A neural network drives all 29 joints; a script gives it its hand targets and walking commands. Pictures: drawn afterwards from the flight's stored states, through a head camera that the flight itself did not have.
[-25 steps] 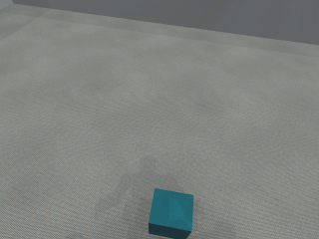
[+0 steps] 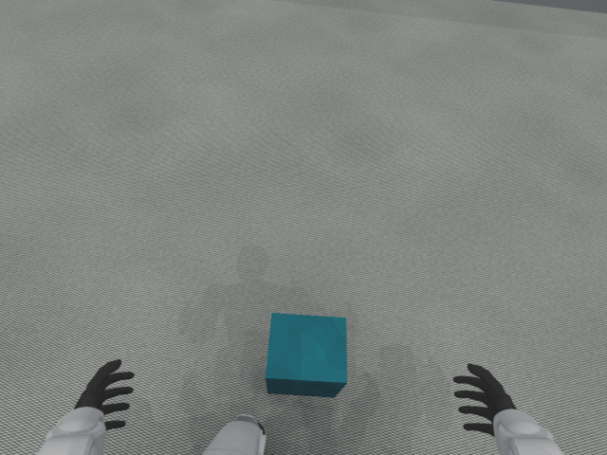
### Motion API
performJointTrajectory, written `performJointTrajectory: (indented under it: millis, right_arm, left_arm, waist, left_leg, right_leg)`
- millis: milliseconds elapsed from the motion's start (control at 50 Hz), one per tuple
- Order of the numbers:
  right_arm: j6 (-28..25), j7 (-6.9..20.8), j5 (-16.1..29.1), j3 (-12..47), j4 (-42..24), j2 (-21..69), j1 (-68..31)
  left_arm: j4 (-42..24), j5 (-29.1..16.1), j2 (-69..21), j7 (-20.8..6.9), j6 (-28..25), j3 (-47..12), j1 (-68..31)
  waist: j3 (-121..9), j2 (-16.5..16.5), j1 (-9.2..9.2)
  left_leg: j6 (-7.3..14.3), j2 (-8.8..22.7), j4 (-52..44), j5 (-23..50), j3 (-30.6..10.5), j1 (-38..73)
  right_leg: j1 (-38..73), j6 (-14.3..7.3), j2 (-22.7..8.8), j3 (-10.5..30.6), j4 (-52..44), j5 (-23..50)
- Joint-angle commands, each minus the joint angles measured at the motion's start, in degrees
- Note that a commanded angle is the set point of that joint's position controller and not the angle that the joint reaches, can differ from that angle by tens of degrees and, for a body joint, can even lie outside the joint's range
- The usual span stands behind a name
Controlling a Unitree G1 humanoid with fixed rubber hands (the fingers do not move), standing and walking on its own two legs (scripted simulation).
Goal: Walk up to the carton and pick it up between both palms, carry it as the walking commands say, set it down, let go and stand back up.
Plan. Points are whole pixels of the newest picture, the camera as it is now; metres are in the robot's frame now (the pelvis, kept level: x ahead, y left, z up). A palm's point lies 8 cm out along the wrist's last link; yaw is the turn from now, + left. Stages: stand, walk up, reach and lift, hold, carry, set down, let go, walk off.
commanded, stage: reach and lift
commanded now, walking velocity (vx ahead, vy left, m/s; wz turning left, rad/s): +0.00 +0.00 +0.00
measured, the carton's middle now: (304, 357) +0.39 -0.01 -0.63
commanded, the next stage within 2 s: none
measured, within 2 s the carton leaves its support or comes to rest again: neither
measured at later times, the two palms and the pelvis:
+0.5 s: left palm (144, 383) +0.21 +0.25 -0.16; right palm (452, 367) +0.28 -0.23 -0.16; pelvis -0.04 -0.01 -0.06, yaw -2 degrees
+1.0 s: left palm (200, 301) +0.37 +0.21 -0.21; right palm (423, 312) +0.39 -0.21 -0.20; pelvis -0.05 +0.01 -0.10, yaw -4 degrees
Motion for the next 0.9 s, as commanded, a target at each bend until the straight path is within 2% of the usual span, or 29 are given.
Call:
performJointTrajectory:
  millis: [0,60,140,220,260,320,340,420,460,500,560,760,880]
  right_arm:
    - [2.29,0.34,-1.67,-3.55,-6.62,-10.1,0.82]
    - [-0.74,0.29,-3.71,-4.51,-10.43,-10.04,-1.35]
    - [-4.46,0.58,-4.52,-5.29,-14.51,-8.95,-8.76]
    - [-6.42,-0.39,-3.23,-4.89,-17.63,-9.25,-15.62]
    - [-6.26,-1.29,-1.87,-4.29,-17.61,-8.54,-18.48]
    - [-5.18,-2.93,-0.47,-3.53,-16.23,-6.68,-20.36]
    - [-4.82,-3.51,-0.02,-3.29,-15.72,-6.52,-21.15]
    - [-3.6,-5.1,0.73,-4.14,-13.09,-6.17,-25.76]
    - [-3.25,-5.34,1.15,-5.26,-11.18,-6.82,-29.81]
    - [-3.51,-5.4,0.78,-6.14,-10.16,-7.15,-32.7]
    - [-4.53,-6.04,1.29,-6.32,-7.48,-5.85,-35.3]
    - [-9.9,-4.59,5.49,-6.27,-5.09,-6.35,-53.25]
    - [-12.17,-4.27,5.8,-6.82,-3.45,-7.05,-58.87]
  left_arm:
    - [-3.3,2.9,5.56,-0.06,2.63,4.78,7.23]
    - [-5.65,3.28,3.51,-0.22,-0.79,5.61,6.81]
    - [-10.14,2.04,1.62,0.32,-5.18,6.33,-0.48]
    - [-13.94,0.06,2.61,0.5,-7.77,6.18,-7.12]
    - [-16.25,-1.11,3.9,0.45,-8.23,5.87,-10.05]
    - [-18.18,-2.42,5.27,0.19,-7.64,4.91,-12.25]
    - [-17.86,-2.99,5.66,0.01,-7.29,4.54,-12.58]
    - [-16.28,-4.2,5.74,-0.6,-6.02,3.84,-17.5]
    - [-15.11,-4.74,4.7,-0.53,-5.41,2.63,-22.63]
    - [-12.73,-4.91,4.35,-0.22,-5.39,2.84,-25.72]
    - [-9.77,-4.29,4.86,-0.02,-6.6,4.17,-29.65]
    - [-5.5,-3.28,3.64,2.32,-11.03,6.69,-47.39]
    - [-4.07,-4.16,2.39,3.34,-13.07,6.72,-53.34]
  waist:
    - [-13.97,4.8,2.32]
    - [-16.47,2.85,3.6]
    - [-19.79,0.66,3.94]
    - [-24.83,-1.46,3.1]
    - [-28.64,-1.67,2.95]
    - [-34.66,-2.57,1.7]
    - [-36.03,-3.16,1.33]
    - [-38.06,-1.84,0.23]
    - [-36.21,0.31,-0.17]
    - [-35.31,-0.7,-0.92]
    - [-37.39,-1.07,-0.51]
    - [-51.12,0.31,2.08]
    - [-59.83,-0.81,1.85]
  left_leg:
    - [-1.78,-1.37,-0.81,16.26,2.35,25.07]
    - [-2.48,-1.86,0.13,18.68,3.5,26.09]
    - [-2.54,-1.3,3.92,17.47,4.45,20.48]
    - [-2.08,-1.29,8.9,15.61,4.73,15.17]
    - [-1.67,-1.64,11.49,15.02,4.87,13.11]
    - [-1.13,-1.92,14.35,14.61,4.99,10.47]
    - [-0.96,-1.97,15.16,14.59,5.08,9.45]
    - [-1.19,-1.89,16.47,11.99,5.2,5.83]
    - [-1.71,-1.54,15.61,4.91,5.58,3.78]
    - [-1.93,-1.63,16.14,3.02,5.78,3.26]
    - [-1.85,-2.03,17.31,5.8,5.96,-0.8]
    - [-1.86,-2.17,19.51,7.09,5.7,-3.83]
    - [-1.2,-2.18,21.8,13.8,4.43,-2.68]
  right_leg:
    - [-13.45,-0.37,1.52,-1.6,-6.36,6.39]
    - [-12.82,-0.3,2.65,-1.99,-5.51,9.23]
    - [-17.52,0.13,2.8,-1.97,-1.51,7.46]
    - [-22.37,0.99,2.25,-0.69,3.64,6.07]
    - [-23.97,1.22,1.86,0.03,6.39,6.55]
    - [-25.09,1.43,1.41,0.62,9.3,9.03]
    - [-25.42,1.53,1.25,0.81,10.04,10.14]
    - [-28.39,1.48,1.69,-0.07,10.98,8.12]
    - [-31.14,0.8,1.97,-0.45,10.09,0.98]
    - [-34.6,0.85,2.19,-0.8,9.18,-1.26]
    - [-34.28,1.52,2.16,-0.55,10.29,3.07]
    - [-42.34,2.16,3.16,-1.77,12.54,1.29]
    - [-47.72,2.53,4.28,-2.85,15.23,6.12]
